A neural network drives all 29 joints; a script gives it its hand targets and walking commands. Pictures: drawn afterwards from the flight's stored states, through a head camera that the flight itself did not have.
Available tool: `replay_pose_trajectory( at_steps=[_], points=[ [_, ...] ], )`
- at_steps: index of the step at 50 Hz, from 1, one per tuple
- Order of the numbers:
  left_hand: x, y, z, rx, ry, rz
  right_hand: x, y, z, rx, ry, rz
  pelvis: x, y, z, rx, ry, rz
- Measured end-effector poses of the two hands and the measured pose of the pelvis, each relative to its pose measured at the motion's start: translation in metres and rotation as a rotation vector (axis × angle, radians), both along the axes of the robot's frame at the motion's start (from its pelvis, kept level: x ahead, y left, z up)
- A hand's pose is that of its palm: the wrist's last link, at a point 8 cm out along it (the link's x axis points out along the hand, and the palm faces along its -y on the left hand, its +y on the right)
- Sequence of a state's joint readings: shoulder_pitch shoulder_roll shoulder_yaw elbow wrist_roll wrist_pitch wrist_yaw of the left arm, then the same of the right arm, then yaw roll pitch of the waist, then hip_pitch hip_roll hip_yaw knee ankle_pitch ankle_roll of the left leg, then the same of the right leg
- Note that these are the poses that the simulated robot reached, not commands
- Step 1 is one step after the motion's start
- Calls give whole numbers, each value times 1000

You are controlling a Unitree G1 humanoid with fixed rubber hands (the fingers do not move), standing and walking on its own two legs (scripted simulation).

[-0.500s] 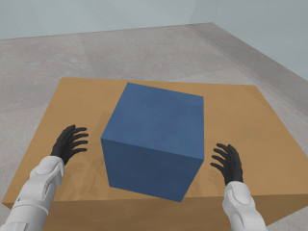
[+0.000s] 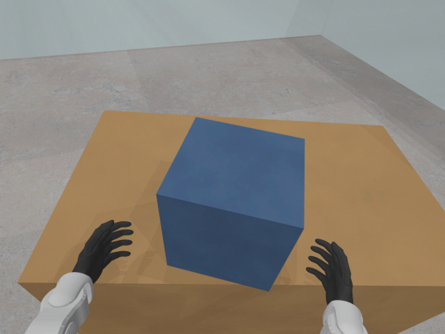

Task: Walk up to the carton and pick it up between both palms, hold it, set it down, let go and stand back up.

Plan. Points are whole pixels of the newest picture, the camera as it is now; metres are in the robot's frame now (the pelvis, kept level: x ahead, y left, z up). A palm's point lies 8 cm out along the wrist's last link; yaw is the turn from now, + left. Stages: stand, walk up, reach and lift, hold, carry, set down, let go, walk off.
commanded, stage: set down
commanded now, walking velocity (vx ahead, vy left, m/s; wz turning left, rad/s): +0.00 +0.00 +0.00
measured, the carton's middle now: (232, 205) +0.40 -0.02 +0.00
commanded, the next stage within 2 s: let go in 1.76 s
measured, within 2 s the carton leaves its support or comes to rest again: neither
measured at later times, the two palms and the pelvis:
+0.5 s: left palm (69, 324) +0.16 +0.25 -0.02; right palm (325, 331) +0.17 -0.17 -0.03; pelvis +0.01 +0.00 -0.01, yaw +1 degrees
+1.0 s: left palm out of the picture +0.14 +0.23 -0.06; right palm out of the picture +0.14 -0.19 -0.05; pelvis +0.01 +0.00 +0.00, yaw -1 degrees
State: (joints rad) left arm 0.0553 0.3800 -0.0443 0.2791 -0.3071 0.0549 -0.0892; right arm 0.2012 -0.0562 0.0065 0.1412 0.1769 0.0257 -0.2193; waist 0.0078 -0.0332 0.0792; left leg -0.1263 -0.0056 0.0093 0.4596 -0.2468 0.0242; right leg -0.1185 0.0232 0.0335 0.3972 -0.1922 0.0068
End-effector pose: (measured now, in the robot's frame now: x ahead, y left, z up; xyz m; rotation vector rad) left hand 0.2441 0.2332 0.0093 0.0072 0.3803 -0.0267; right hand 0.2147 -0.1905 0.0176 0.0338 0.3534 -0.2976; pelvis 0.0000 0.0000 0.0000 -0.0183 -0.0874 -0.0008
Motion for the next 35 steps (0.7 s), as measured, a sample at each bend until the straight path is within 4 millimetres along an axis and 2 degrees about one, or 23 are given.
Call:
replay_pose_trajectory(
  at_steps=[11,22,35],
  points=[
    [-32,11,-16,18,4,27,-14,8,-15,6,34,21,6,-5,-1,1,-3,1],
    [-75,15,-33,29,33,22,-41,17,-40,26,61,21,14,-5,-5,-9,-21,12],
    [-87,14,-43,30,60,18,-61,15,-47,19,53,25,12,-1,-5,-9,-63,0]
  ],
)
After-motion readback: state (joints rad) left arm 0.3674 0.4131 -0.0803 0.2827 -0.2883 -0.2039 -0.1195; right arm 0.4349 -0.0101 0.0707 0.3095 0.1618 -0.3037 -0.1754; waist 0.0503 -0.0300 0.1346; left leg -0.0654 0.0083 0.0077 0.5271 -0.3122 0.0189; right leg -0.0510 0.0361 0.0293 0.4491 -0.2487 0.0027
